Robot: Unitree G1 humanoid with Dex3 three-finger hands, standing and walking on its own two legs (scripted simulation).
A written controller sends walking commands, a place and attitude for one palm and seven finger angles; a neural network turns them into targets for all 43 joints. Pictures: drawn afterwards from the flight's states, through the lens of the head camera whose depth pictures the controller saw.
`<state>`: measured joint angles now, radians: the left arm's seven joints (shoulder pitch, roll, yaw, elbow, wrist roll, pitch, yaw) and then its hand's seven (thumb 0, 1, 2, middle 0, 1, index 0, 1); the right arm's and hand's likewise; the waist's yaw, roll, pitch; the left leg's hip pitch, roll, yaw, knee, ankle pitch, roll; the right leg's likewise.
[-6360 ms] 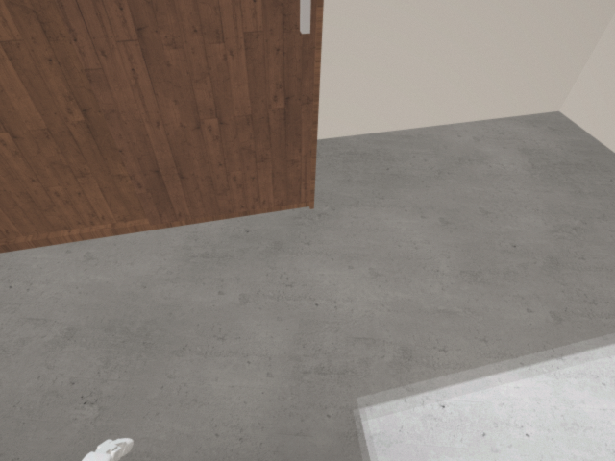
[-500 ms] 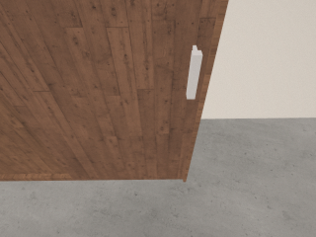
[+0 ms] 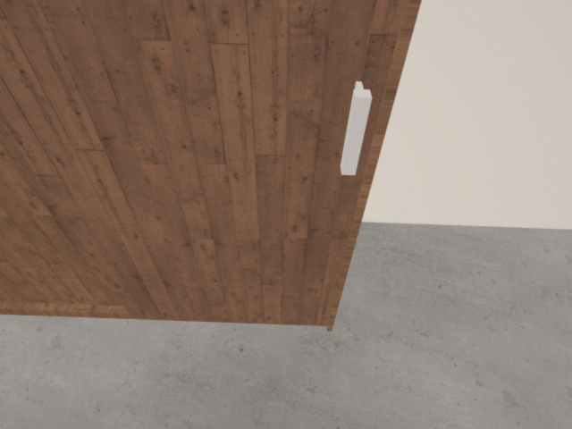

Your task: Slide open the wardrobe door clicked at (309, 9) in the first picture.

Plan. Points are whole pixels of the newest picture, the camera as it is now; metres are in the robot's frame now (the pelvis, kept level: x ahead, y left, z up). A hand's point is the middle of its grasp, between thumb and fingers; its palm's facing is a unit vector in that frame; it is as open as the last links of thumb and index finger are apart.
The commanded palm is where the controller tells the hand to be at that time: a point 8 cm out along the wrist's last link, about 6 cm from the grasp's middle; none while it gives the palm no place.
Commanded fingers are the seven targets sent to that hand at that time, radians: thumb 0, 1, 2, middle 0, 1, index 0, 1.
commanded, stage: look again from close up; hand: right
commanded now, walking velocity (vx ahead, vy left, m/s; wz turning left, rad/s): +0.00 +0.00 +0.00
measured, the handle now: (353, 129) +0.59 -0.07 +0.13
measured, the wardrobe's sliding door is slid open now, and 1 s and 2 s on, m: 0.00 0.00 0.00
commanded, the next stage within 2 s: none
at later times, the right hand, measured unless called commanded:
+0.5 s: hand out of the picture -0.07 -0.16 -0.18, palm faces +0.04 +0.99 -0.17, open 7.4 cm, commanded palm none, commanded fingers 0.00 -0.90 -0.90 0.20 0.30 0.20 0.30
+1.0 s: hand out of the picture -0.03 -0.14 -0.17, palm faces +0.05 +0.99 -0.15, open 7.4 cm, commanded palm none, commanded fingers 0.00 -0.90 -0.90 0.20 0.30 0.20 0.30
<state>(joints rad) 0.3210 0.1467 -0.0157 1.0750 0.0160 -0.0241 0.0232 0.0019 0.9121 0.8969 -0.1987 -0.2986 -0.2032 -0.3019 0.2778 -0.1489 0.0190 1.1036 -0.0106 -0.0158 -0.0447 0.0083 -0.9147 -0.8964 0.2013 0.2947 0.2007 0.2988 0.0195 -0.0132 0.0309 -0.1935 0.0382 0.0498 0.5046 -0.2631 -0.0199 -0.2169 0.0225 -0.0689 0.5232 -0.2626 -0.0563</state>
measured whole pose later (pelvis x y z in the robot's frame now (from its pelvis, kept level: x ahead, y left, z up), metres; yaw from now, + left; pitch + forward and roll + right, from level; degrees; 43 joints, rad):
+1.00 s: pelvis -0.02 +0.02 +0.00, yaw -1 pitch -1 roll +0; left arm 0.33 0.12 -0.01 1.09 0.02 -0.01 0.02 0.00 0.92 0.90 -0.20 -0.30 -0.20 -0.30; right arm 0.35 -0.12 0.01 1.06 -0.01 -0.01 -0.03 0.01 -0.91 -0.90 0.20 0.29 0.20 0.30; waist 0.00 0.01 0.00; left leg -0.24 0.02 0.07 0.46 -0.20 0.00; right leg -0.26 0.01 -0.05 0.47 -0.19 -0.04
